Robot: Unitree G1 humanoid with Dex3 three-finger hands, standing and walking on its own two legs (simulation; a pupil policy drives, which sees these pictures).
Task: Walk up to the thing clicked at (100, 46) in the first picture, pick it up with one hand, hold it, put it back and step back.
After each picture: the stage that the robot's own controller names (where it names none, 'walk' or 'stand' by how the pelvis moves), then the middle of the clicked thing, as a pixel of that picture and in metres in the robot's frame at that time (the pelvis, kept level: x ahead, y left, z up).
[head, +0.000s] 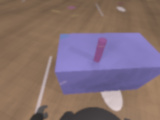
stand; (99, 51) +0.61 -0.08 -0.01
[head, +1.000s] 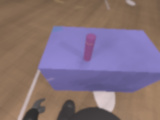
rise first; (88, 49) +0.54 +0.04 +0.02
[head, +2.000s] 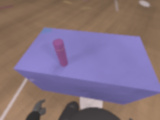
rise first; (61, 54) +0.45 +0.25 +0.02
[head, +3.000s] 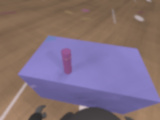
stand; (67, 62) +0.44 +0.19 -0.01
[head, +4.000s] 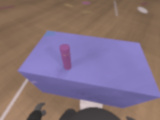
stand; (66, 58) +0.45 +0.20 -0.01
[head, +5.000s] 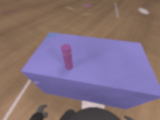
stand; (67, 58) +0.47 +0.18 +0.00
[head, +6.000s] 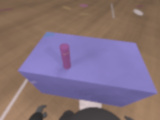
stand; (66, 57) +0.47 +0.20 -0.01
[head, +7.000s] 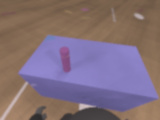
stand; (65, 61) +0.46 +0.20 -0.01
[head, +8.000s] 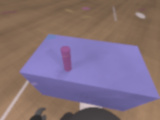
stand; (66, 60) +0.46 +0.19 -0.01
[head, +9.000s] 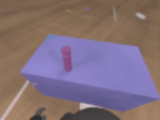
rise first; (67, 60) +0.46 +0.19 -0.01
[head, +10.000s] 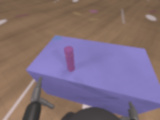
rise first; (70, 60) +0.47 +0.19 -0.01
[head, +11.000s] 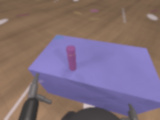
go down; (71, 59) +0.47 +0.19 -0.01
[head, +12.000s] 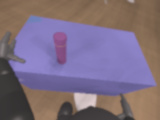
go down; (61, 50) +0.46 +0.17 +0.05
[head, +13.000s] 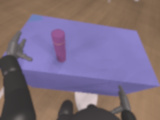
close in; (60, 48) +0.47 +0.18 +0.06
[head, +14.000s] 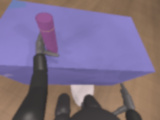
close; (49, 38) +0.49 +0.19 +0.10
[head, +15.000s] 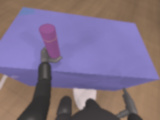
lift; (52, 46) +0.45 +0.20 +0.09
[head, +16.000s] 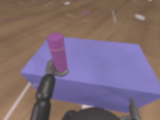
lift; (59, 58) +0.31 +0.17 +0.20
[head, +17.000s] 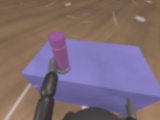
hold; (61, 56) +0.32 +0.17 +0.21
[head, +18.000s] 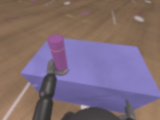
hold; (59, 58) +0.32 +0.18 +0.19
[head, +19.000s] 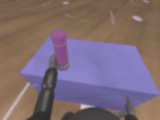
crouch; (61, 53) +0.36 +0.17 +0.19
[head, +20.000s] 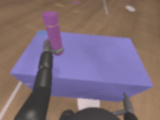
crouch; (54, 37) +0.47 +0.20 +0.20
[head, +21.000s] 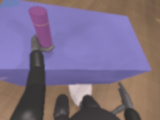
lower; (44, 34) +0.52 +0.21 +0.10
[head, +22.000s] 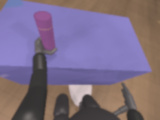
lower; (47, 37) +0.50 +0.20 +0.10
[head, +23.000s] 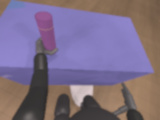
lower; (48, 37) +0.50 +0.20 +0.10
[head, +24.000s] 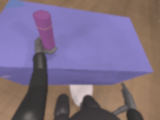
lower; (47, 36) +0.50 +0.20 +0.10
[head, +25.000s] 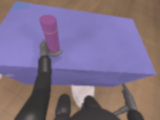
open; (52, 39) +0.49 +0.18 +0.10
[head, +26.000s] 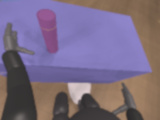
rise; (50, 36) +0.49 +0.18 +0.10
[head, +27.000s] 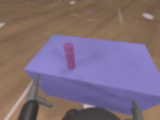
sink last; (70, 57) +0.48 +0.19 +0.04
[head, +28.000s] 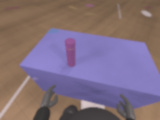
stand; (71, 54) +0.47 +0.17 +0.05
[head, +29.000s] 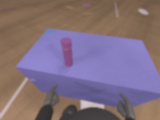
stand; (67, 54) +0.47 +0.18 +0.06
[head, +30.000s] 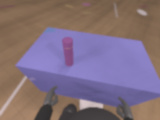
stand; (68, 53) +0.47 +0.17 +0.05
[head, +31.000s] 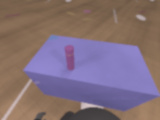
stand; (70, 59) +0.49 +0.17 -0.01
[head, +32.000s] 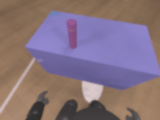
walk; (72, 36) +0.61 +0.18 +0.02
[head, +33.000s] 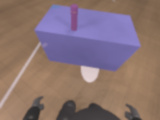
walk; (74, 19) +0.91 +0.22 +0.01
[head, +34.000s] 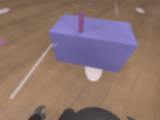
stand; (81, 23) +1.09 +0.19 +0.01
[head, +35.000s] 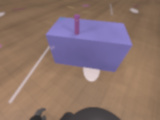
stand; (76, 25) +1.09 +0.21 -0.01
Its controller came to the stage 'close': yes
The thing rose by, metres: 0.21
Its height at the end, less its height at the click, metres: +0.00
